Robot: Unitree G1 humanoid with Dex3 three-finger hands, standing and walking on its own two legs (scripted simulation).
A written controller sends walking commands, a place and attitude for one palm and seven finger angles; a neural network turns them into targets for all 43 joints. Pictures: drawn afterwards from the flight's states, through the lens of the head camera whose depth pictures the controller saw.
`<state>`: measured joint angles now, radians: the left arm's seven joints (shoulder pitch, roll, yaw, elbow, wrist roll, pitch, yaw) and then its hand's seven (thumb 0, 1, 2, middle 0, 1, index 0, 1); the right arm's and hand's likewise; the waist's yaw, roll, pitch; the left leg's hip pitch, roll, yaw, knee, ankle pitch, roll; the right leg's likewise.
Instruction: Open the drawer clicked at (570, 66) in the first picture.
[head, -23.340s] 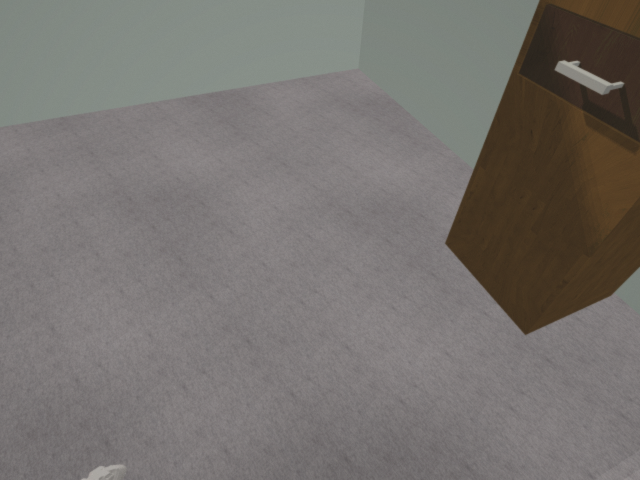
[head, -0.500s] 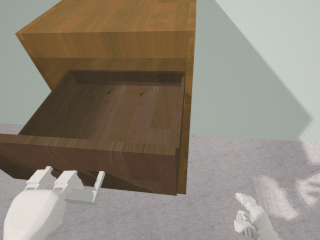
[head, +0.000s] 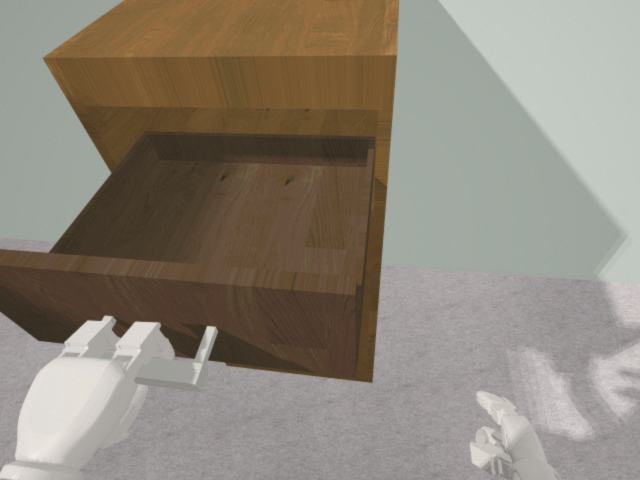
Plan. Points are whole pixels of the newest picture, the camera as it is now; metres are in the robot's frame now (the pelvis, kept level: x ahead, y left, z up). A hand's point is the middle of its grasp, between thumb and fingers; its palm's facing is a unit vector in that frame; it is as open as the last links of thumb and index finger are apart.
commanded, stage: open the thumb to release the handle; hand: left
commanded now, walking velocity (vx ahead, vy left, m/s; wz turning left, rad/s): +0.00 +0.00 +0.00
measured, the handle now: (147, 350) +0.21 +0.22 +0.10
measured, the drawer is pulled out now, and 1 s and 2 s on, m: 0.30 0.29 0.29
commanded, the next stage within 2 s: lift the hand off the handle in 0.24 s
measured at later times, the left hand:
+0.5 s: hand (126, 404) +0.16 +0.23 +0.08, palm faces +0.10 -0.09 -0.99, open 13.8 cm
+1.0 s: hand (101, 373) +0.18 +0.24 +0.13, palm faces +0.13 -0.08 -0.99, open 13.5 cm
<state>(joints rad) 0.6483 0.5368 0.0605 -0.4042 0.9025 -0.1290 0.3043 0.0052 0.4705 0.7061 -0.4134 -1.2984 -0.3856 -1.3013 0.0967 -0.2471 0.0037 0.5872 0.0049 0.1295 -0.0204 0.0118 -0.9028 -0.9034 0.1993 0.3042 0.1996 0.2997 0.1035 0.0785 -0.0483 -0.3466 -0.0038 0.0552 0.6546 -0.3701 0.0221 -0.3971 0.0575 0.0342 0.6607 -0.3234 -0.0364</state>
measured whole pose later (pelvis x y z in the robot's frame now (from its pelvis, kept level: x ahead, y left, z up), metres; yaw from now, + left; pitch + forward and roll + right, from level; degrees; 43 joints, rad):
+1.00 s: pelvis -0.01 +0.01 +0.01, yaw +2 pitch -1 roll +0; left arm 0.45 0.51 0.01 -0.45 0.89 0.03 0.12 0.00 -0.49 0.30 -0.35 -1.21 -0.38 -1.23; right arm 0.09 -0.26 0.03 0.58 0.01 0.12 -0.02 0.01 -0.90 -0.90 0.20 0.30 0.20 0.30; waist 0.12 0.11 -0.03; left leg -0.21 -0.02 0.03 0.53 -0.30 0.03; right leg -0.24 0.04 0.01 0.52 -0.26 -0.03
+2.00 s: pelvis -0.02 -0.01 +0.01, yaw +3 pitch -3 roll +1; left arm 0.15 0.67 0.13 -0.61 0.68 0.20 -0.22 0.00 -0.49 0.30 -0.32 -1.20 -0.32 -1.20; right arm 0.04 -0.30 0.06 0.56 0.06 0.14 0.03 0.01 -0.90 -0.90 0.20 0.30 0.20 0.30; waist 0.10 0.14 0.00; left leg -0.19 -0.03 0.01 0.48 -0.25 0.02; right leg -0.23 0.03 0.00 0.51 -0.24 -0.04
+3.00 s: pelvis +0.01 +0.01 +0.02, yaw +3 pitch -5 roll -1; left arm 0.29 0.39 0.42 -0.71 -0.08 -0.19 0.10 0.00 -0.16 0.44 -0.29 -0.98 -0.29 -0.98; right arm 0.21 -0.20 0.05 0.66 0.02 -0.16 -0.05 0.01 -0.90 -0.90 0.20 0.30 0.20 0.30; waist 0.06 0.05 0.03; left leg -0.09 -0.03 0.01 0.45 -0.29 0.03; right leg -0.10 0.03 0.00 0.42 -0.24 -0.02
